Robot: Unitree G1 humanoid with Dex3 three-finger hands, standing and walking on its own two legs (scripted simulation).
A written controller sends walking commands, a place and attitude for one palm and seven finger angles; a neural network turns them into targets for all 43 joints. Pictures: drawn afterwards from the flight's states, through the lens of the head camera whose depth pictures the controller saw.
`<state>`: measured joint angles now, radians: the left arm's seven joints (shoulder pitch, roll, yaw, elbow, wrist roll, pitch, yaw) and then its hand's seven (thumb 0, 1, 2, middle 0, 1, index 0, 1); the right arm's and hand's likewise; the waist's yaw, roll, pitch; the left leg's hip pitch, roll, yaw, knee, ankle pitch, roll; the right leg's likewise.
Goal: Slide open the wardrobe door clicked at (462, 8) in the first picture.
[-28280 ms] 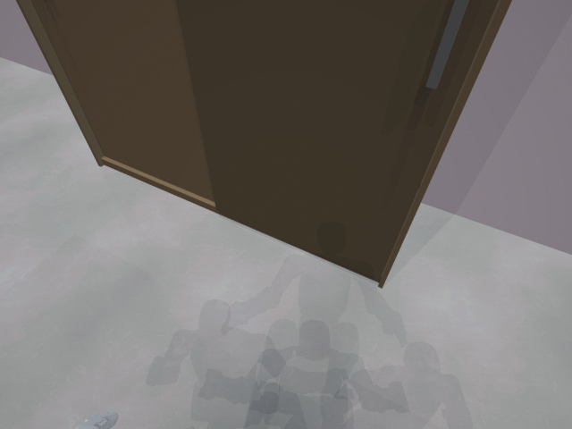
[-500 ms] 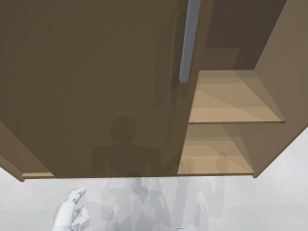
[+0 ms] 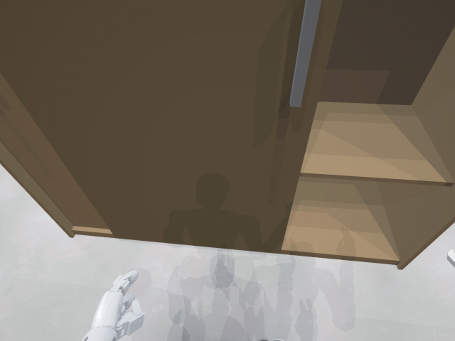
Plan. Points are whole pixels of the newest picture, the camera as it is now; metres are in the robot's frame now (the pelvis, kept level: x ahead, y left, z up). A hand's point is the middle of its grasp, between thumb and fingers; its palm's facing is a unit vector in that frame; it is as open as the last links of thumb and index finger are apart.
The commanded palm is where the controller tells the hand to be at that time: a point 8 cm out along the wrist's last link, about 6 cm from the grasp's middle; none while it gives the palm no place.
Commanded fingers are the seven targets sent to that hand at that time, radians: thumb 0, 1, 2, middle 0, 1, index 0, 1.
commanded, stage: stop stepping back and stand still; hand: right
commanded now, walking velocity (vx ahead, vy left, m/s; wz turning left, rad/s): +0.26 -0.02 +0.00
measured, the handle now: (305, 36) +0.59 -0.11 +0.26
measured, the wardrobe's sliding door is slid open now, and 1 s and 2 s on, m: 0.52 0.52 0.52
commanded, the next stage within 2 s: let the arm hang, fingers relaxed in 1.00 s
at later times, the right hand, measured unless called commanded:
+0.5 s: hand out of the picture +0.26 -0.33 +0.16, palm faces +0.43 +0.81 -0.40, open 7.4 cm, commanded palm +0.19 -0.36 +0.19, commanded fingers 0.00 -0.90 -0.90 0.20 0.30 0.20 0.30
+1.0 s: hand out of the picture +0.28 -0.30 +0.16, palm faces +0.37 +0.80 -0.47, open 7.4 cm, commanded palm +0.21 -0.35 +0.19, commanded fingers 0.00 -0.90 -0.90 0.20 0.30 0.20 0.30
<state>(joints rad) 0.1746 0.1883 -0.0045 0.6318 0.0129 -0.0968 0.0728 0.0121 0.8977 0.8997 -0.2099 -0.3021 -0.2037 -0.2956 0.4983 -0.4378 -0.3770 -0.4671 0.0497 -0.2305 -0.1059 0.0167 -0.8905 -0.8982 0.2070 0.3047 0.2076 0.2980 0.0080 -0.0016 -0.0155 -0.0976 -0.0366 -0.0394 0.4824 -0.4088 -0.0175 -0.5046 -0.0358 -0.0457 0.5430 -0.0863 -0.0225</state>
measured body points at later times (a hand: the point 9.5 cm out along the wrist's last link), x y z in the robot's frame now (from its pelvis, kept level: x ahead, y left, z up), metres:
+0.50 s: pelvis +0.04 -0.06 +0.00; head +0.04 -0.08 +0.45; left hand +0.17 +0.19 -0.08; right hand +0.23 -0.37 +0.18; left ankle -0.04 +0.06 -0.72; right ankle +0.04 -0.17 -0.73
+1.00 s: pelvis +0.07 -0.05 +0.01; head +0.09 -0.04 +0.46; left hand +0.24 +0.20 -0.07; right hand +0.25 -0.34 +0.18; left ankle +0.04 +0.03 -0.72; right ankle +0.05 -0.17 -0.72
